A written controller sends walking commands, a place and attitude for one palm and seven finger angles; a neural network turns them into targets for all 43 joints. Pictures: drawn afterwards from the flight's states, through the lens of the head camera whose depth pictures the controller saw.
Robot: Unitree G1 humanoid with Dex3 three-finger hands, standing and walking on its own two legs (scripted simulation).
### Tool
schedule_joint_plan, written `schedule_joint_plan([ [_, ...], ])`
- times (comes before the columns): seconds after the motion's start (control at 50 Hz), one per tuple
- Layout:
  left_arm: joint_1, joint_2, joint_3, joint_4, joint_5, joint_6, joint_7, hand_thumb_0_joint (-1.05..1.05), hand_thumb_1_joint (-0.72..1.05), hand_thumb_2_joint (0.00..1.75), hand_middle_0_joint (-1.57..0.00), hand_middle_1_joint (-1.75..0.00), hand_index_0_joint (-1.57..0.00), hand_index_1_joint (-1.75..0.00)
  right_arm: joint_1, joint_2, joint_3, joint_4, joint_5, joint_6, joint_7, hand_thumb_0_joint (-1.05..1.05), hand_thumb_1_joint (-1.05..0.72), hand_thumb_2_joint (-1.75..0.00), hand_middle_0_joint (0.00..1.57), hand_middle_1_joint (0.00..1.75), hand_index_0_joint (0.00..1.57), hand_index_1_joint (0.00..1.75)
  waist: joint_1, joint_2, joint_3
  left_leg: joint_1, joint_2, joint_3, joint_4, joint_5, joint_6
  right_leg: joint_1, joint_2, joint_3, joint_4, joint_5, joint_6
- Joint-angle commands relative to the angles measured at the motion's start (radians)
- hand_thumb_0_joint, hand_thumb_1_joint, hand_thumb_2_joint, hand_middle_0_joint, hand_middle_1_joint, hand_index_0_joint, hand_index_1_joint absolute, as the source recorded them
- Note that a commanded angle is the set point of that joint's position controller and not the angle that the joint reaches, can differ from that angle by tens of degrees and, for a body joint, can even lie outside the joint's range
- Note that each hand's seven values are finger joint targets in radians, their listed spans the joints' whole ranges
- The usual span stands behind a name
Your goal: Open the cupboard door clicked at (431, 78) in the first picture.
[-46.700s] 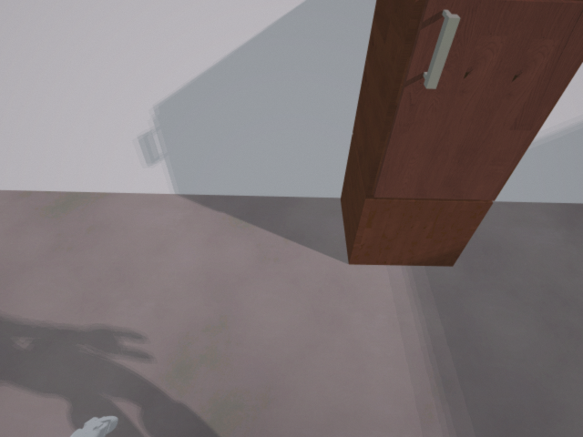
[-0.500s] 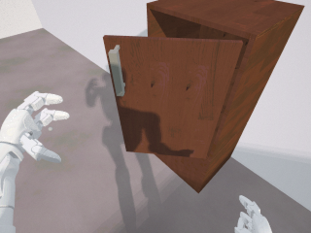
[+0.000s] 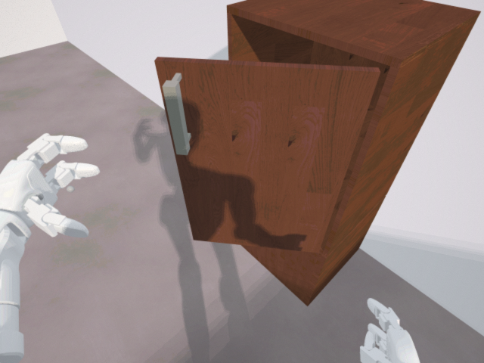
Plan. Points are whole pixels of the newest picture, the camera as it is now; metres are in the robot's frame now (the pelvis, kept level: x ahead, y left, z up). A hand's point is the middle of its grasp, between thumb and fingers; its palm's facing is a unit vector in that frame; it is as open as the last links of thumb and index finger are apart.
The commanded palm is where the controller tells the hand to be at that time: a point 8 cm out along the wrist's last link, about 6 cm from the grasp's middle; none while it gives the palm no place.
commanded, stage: move the hooked fingers beside the handle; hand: left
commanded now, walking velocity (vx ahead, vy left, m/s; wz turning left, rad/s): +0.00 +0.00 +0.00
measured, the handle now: (180, 115) +0.53 +0.18 +0.16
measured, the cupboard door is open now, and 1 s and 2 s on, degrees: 40 40 40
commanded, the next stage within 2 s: none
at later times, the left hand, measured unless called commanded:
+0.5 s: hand (100, 166) +0.36 +0.27 +0.16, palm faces +0.01 -1.00 -0.03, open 14.0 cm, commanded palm +0.34 +0.31 +0.17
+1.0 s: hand (126, 140) +0.42 +0.25 +0.17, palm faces +0.00 -1.00 -0.01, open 14.0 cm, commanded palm +0.40 +0.30 +0.16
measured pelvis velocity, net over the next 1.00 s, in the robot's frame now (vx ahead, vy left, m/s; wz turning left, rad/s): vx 0.01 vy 0.01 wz -0.02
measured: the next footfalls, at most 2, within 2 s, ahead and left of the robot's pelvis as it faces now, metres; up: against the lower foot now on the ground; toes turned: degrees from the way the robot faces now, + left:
none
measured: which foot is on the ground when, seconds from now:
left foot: down 0.00-1.00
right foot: down 0.00-1.00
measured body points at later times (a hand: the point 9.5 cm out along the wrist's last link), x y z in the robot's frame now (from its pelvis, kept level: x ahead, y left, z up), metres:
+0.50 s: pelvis +0.01 +0.01 +0.00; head +0.01 +0.01 +0.45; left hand +0.35 +0.32 +0.17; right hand +0.15 -0.24 -0.08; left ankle +0.04 +0.09 -0.73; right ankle -0.05 -0.08 -0.73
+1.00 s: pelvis +0.01 +0.01 +0.00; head +0.02 +0.01 +0.45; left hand +0.42 +0.30 +0.17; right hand +0.09 -0.26 -0.10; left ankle +0.04 +0.09 -0.73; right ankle -0.05 -0.08 -0.73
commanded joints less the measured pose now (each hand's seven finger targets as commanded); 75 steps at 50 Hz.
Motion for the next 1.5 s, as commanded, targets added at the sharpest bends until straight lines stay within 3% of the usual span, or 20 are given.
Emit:
schedule_joint_plan([
  [0.0,-0.437,0.249,0.008,-0.183,-0.007,-0.037,-0.005,0.00,-0.50,0.30,-0.30,-1.20,-0.30,-1.20,-0.101,-0.135,-0.061,-0.156,0.002,-0.045,-0.016,0.00,-0.90,-0.90,0.20,0.30,0.20,0.30,-0.038,0.066,-0.167,0.256,0.016,-0.055,-0.033,0.158,0.018,-0.188,-0.043,0.065,-0.099,0.289,0.053],
  [0.12,-0.462,0.270,0.039,-0.214,-0.009,-0.113,0.019,0.00,-0.50,0.30,-0.30,-1.20,-0.30,-1.20,-0.078,-0.134,-0.061,-0.150,-0.013,-0.048,-0.014,0.00,-0.90,-0.90,0.20,0.30,0.20,0.30,-0.025,0.054,-0.290,0.327,0.020,-0.075,-0.039,0.238,0.014,-0.139,-0.033,0.037,-0.070,0.340,0.025],
  [0.28,-0.413,0.279,0.057,-0.083,0.016,-0.034,0.054,0.00,-0.50,0.30,-0.30,-1.20,-0.30,-1.20,-0.067,-0.139,-0.065,-0.158,-0.005,-0.009,0.005,0.00,-0.90,-0.90,0.20,0.30,0.20,0.30,-0.002,0.004,-0.203,0.239,0.023,-0.057,-0.054,0.243,0.010,-0.135,-0.038,0.030,-0.070,0.355,0.024],
  [0.4,-0.520,0.286,0.050,-0.156,0.019,-0.083,0.065,0.00,-0.50,0.30,-0.30,-1.20,-0.30,-1.20,-0.050,-0.141,-0.072,-0.159,-0.010,0.006,0.004,0.00,-0.90,-0.90,0.20,0.30,0.20,0.30,-0.031,0.041,-0.263,0.298,0.029,-0.057,-0.040,0.262,0.013,-0.157,-0.025,0.037,-0.072,0.356,0.025],
  [0.42,-0.547,0.225,-0.004,-0.148,0.016,-0.089,0.061,0.00,-0.50,0.30,-0.30,-1.20,-0.30,-1.20,-0.047,-0.137,-0.068,-0.156,-0.011,0.006,0.002,0.00,-0.90,-0.90,0.20,0.30,0.20,0.30,-0.046,0.047,-0.252,0.306,0.028,-0.058,-0.042,0.246,0.013,-0.177,-0.024,0.034,-0.073,0.337,0.025],
  [0.52,-0.717,0.203,-0.066,-0.044,0.046,-0.099,0.083,0.00,-0.50,0.30,-0.30,-1.20,-0.30,-1.20,-0.021,-0.150,-0.070,-0.107,-0.012,0.008,-0.013,0.00,-0.90,-0.90,0.20,0.30,0.20,0.30,-0.083,0.069,-0.195,0.303,0.036,-0.090,-0.066,0.131,0.009,-0.259,-0.025,0.025,-0.093,0.195,0.018],
  [0.66,-0.751,0.241,-0.045,0.098,0.072,-0.100,0.108,0.00,-0.50,0.30,-0.30,-1.20,-0.30,-1.20,0.010,-0.159,-0.076,-0.096,-0.019,0.027,-0.006,0.00,-0.90,-0.90,0.20,0.30,0.20,0.30,-0.065,0.041,-0.266,0.299,0.034,-0.088,-0.057,0.174,0.008,-0.221,-0.032,0.029,-0.084,0.237,0.015],
  [0.7,-0.729,0.310,0.019,0.128,0.073,-0.120,0.114,0.00,-0.50,0.30,-0.30,-1.20,-0.30,-1.20,0.019,-0.163,-0.078,-0.100,-0.020,0.035,-0.002,0.00,-0.90,-0.90,0.20,0.30,0.20,0.30,-0.049,0.003,-0.286,0.270,0.032,-0.072,-0.047,0.207,0.013,-0.176,-0.031,0.038,-0.078,0.289,0.018],
  [0.76,-0.803,0.276,-0.020,0.173,0.078,-0.143,0.109,0.00,-0.50,0.30,-0.30,-1.20,-0.30,-1.20,0.035,-0.162,-0.078,-0.092,-0.021,0.043,0.002,0.00,-0.90,-0.90,0.20,0.30,0.20,0.30,-0.068,0.014,-0.263,0.264,0.033,-0.068,-0.043,0.213,0.012,-0.199,-0.029,0.035,-0.071,0.298,0.020],
  [0.78,-0.792,0.314,0.008,0.183,0.079,-0.155,0.111,0.00,-0.50,0.30,-0.30,-1.20,-0.30,-1.20,0.045,-0.165,-0.083,-0.093,-0.020,0.047,0.001,0.00,-0.90,-0.90,0.20,0.30,0.20,0.30,-0.062,-0.007,-0.276,0.248,0.034,-0.062,-0.036,0.216,0.015,-0.177,-0.031,0.041,-0.071,0.303,0.020],
  [0.86,-0.838,0.271,-0.039,0.219,0.093,-0.171,0.100,0.00,-0.50,0.30,-0.30,-1.20,-0.30,-1.20,0.065,-0.171,-0.088,-0.088,-0.021,0.054,0.007,0.00,-0.90,-0.90,0.20,0.30,0.20,0.30,-0.078,0.074,-0.279,0.286,0.035,-0.067,-0.026,0.241,0.011,-0.232,-0.027,0.039,-0.061,0.305,0.018],
  [0.92,-0.818,0.315,0.001,0.282,0.087,-0.175,0.088,0.00,-0.50,0.30,-0.30,-1.20,-0.30,-1.20,0.087,-0.178,-0.095,-0.081,-0.021,0.065,0.007,0.00,-0.90,-0.90,0.20,0.30,0.20,0.30,-0.075,0.014,-0.274,0.247,0.032,-0.056,-0.014,0.244,0.019,-0.213,-0.025,0.046,-0.060,0.341,0.024],
  [0.98,-0.897,0.272,-0.055,0.275,0.078,-0.195,0.076,0.00,-0.50,0.30,-0.30,-1.20,-0.30,-1.20,0.101,-0.177,-0.100,-0.078,-0.018,0.073,0.005,0.00,-0.90,-0.90,0.20,0.30,0.20,0.30,-0.098,0.025,-0.287,0.257,0.032,-0.049,-0.005,0.251,0.021,-0.221,-0.027,0.045,-0.057,0.340,0.024],
  [1.02,-0.920,0.324,-0.014,0.308,0.087,-0.206,0.077,0.00,-0.50,0.30,-0.30,-1.20,-0.30,-1.20,0.110,-0.185,-0.103,-0.063,-0.021,0.076,0.006,0.00,-0.90,-0.90,0.20,0.30,0.20,0.30,-0.096,0.034,-0.291,0.251,0.031,-0.051,0.000,0.240,0.021,-0.236,-0.024,0.052,-0.055,0.342,0.027],
  [1.14,-0.994,0.312,-0.037,0.364,0.101,-0.240,0.088,0.00,-0.50,0.30,-0.30,-1.20,-0.30,-1.20,0.136,-0.188,-0.104,-0.041,-0.023,0.087,0.011,0.00,-0.90,-0.90,0.20,0.30,0.20,0.30,-0.111,0.066,-0.297,0.264,0.034,-0.059,0.011,0.246,0.017,-0.274,-0.021,0.047,-0.045,0.325,0.024],
  [1.18,-0.998,0.330,-0.031,0.433,0.101,-0.242,0.094,0.00,-0.50,0.30,-0.30,-1.20,-0.30,-1.20,0.155,-0.192,-0.106,-0.033,-0.024,0.096,0.008,0.00,-0.90,-0.90,0.20,0.30,0.20,0.30,-0.120,0.009,-0.277,0.225,0.035,-0.052,0.015,0.232,0.024,-0.263,-0.026,0.045,-0.047,0.317,0.027],
  [1.26,-1.071,0.320,-0.052,0.482,0.123,-0.252,0.096,0.00,-0.50,0.30,-0.30,-1.20,-0.30,-1.20,0.166,-0.194,-0.105,-0.032,-0.028,0.105,0.014,0.00,-0.90,-0.90,0.20,0.30,0.20,0.30,-0.126,0.050,-0.295,0.222,0.033,-0.050,0.023,0.232,0.021,-0.286,-0.026,0.051,-0.032,0.330,0.030],
  [1.36,-1.152,0.343,-0.049,0.555,0.139,-0.292,0.106,0.00,-0.50,0.30,-0.30,-1.20,-0.30,-1.20,0.193,-0.199,-0.104,-0.018,-0.034,0.117,0.016,0.00,-0.90,-0.90,0.20,0.30,0.20,0.30,-0.147,0.037,-0.300,0.194,0.036,-0.052,0.036,0.206,0.022,-0.310,-0.024,0.057,-0.025,0.306,0.034],
  [1.38,-1.161,0.373,-0.029,0.579,0.133,-0.303,0.112,0.00,-0.50,0.30,-0.30,-1.20,-0.30,-1.20,0.208,-0.201,-0.107,-0.012,-0.035,0.123,0.011,0.00,-0.90,-0.90,0.20,0.30,0.20,0.30,-0.153,-0.013,-0.297,0.168,0.036,-0.046,0.043,0.208,0.028,-0.289,-0.028,0.057,-0.027,0.312,0.036],
  [1.48,-1.171,0.369,-0.035,0.607,0.151,-0.331,0.107,0.00,-0.50,0.30,-0.30,-1.20,-0.30,-1.20,0.236,-0.202,-0.110,-0.010,-0.040,0.133,0.017,0.00,-0.90,-0.90,0.20,0.30,0.20,0.30,-0.149,0.060,-0.376,0.210,0.036,-0.050,0.063,0.266,0.023,-0.299,-0.023,0.055,-0.003,0.342,0.032],
])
